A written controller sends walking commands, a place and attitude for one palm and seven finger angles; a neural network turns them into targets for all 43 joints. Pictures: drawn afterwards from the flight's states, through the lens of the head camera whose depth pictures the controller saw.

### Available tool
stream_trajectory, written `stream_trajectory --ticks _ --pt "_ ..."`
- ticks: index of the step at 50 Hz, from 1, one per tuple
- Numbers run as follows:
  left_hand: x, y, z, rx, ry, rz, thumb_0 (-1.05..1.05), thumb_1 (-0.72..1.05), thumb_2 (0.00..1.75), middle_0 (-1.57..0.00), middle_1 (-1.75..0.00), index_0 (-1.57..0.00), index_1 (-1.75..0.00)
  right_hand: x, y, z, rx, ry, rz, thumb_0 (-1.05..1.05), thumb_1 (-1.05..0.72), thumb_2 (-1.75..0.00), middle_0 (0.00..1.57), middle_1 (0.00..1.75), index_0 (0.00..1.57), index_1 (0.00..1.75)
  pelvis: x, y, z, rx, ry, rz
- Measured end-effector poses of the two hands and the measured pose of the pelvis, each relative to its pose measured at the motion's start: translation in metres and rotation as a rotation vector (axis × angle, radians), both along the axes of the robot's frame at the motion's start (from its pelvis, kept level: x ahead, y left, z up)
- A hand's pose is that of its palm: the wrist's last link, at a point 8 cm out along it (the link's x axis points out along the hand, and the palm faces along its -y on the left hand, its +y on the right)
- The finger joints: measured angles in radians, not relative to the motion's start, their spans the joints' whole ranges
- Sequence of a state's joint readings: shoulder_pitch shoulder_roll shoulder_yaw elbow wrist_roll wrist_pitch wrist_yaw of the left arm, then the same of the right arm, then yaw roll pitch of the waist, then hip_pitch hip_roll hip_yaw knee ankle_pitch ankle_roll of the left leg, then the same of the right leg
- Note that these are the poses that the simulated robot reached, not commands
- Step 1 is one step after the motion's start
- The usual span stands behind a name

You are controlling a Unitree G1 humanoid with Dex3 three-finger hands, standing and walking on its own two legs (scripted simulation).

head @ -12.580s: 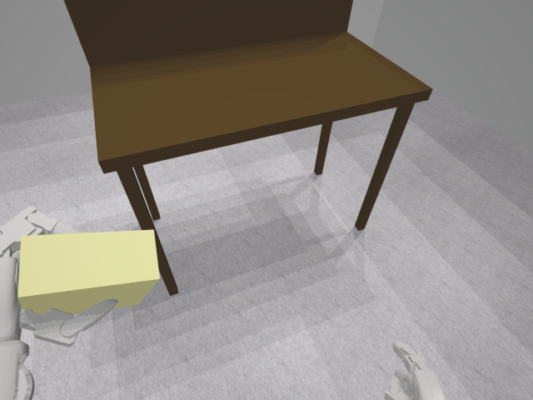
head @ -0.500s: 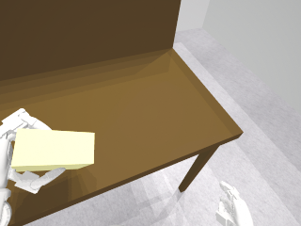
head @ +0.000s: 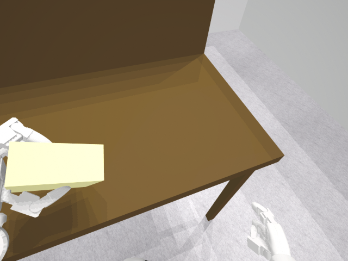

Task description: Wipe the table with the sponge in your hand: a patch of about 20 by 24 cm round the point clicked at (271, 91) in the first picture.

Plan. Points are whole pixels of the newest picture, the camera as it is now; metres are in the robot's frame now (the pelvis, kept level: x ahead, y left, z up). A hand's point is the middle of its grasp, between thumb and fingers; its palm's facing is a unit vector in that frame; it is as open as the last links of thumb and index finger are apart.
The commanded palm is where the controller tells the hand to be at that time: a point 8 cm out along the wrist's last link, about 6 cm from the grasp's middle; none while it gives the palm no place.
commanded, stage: come to a stop and stand still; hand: left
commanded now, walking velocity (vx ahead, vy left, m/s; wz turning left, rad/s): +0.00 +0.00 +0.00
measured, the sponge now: (69, 168) +0.24 +0.21 +0.13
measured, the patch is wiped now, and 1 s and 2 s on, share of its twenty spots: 0.00 0.00 0.00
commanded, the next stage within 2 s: look again from close up in 0.02 s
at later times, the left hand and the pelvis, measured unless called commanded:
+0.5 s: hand (42, 169) +0.22 +0.24 +0.15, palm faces +0.35 -0.84 -0.42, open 10.1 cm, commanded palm +0.16 +0.27 +0.18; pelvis +0.00 -0.01 +0.00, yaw +0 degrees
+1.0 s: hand (31, 184) +0.19 +0.24 +0.16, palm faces +0.45 -0.60 -0.66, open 10.1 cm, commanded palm +0.16 +0.26 +0.19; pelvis -0.02 -0.05 -0.02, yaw +4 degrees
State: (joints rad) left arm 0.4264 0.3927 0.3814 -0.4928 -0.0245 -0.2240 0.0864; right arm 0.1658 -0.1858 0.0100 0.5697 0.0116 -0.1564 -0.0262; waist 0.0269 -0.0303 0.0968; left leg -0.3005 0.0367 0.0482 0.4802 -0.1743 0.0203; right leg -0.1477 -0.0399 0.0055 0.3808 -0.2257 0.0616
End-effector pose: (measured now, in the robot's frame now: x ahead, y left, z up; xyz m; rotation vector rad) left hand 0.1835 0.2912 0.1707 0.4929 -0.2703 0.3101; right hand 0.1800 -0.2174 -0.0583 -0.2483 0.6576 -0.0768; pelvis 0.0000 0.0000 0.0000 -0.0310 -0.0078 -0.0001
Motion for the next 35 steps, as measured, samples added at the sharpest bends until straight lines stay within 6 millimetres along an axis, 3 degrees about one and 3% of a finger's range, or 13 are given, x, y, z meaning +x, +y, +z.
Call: stream_trajectory --ticks 26,29,31,35 --pt "0.001 -0.009 -0.002 -0.018 0.035 0.011 -0.01 -0.49 1.02 -0.72 -1.35 -0.74 -1.35 -0.009 -0.012 -0.008 0.008 0.044 -0.034 0.01 -0.9 -0.9 0.2 0.3 0.2 0.3 0.003 -0.006 0.001 0.0 0.0 0.002" --pt "0.014 0.003 0.022 0.145 -0.014 0.003 -0.02 -0.49 1.02 -0.72 -1.35 -0.74 -1.35 -0.008 -0.009 -0.012 -0.024 0.051 0.024 0.01 -0.9 -0.9 0.2 0.3 0.2 0.3 0.0 -0.01 -0.003 0.008 -0.01 0.025" --pt "0.02 0.015 0.036 0.131 -0.027 0.046 -0.02 -0.49 1.02 -0.72 -1.35 -0.74 -1.35 -0.005 -0.008 -0.015 -0.014 0.054 0.068 0.01 -0.9 -0.9 0.2 0.3 0.2 0.3 -0.001 -0.013 -0.004 0.013 -0.013 0.027" --pt "0.014 0.01 0.029 0.055 0.069 0.092 -0.01 -0.49 1.02 -0.72 -1.35 -0.74 -1.35 0.005 -0.01 -0.013 0.041 -0.007 0.076 0.01 -0.9 -0.9 0.2 0.3 0.2 0.3 -0.001 -0.016 -0.005 0.018 -0.025 0.014"
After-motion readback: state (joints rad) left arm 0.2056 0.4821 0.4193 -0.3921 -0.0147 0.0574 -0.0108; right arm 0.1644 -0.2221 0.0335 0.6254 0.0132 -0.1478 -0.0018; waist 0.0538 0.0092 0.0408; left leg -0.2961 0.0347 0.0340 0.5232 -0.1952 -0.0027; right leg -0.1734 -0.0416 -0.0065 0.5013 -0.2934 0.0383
